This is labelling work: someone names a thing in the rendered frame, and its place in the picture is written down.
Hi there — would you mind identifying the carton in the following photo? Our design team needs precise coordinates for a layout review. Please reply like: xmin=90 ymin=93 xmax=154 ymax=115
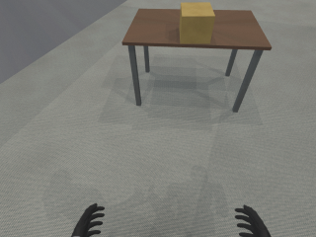
xmin=179 ymin=2 xmax=215 ymax=44

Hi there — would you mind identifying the left robot hand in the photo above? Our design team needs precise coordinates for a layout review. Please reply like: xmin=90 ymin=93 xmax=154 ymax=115
xmin=71 ymin=203 xmax=105 ymax=237

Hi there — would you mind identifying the right robot hand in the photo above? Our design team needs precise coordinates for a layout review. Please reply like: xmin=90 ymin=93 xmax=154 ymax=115
xmin=234 ymin=204 xmax=272 ymax=237

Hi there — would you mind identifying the table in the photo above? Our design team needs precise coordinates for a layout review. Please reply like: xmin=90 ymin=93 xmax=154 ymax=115
xmin=121 ymin=8 xmax=272 ymax=113

